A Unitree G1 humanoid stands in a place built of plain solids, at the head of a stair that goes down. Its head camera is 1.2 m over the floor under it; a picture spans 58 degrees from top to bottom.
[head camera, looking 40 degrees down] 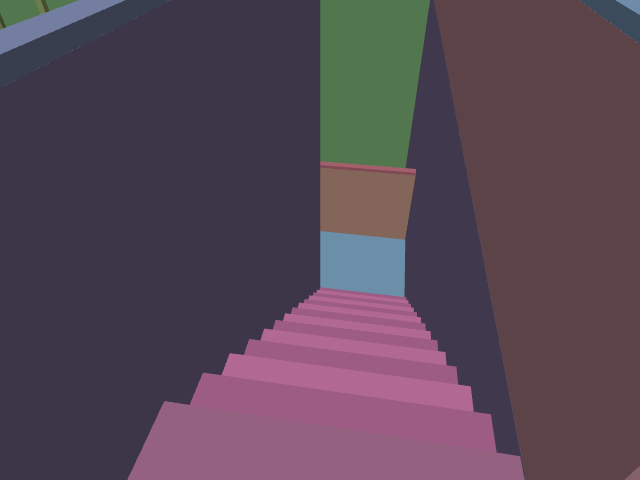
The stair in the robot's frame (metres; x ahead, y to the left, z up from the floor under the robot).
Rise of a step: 0.20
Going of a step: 0.23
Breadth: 1.02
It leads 9 degrees to the right of straight ahead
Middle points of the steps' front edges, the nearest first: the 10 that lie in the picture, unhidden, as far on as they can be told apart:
0.60 -0.04 0.00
0.83 -0.07 -0.20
1.05 -0.11 -0.39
1.28 -0.15 -0.59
1.50 -0.18 -0.79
1.73 -0.22 -0.99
1.95 -0.25 -1.18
2.18 -0.29 -1.38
2.40 -0.33 -1.58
2.63 -0.36 -1.78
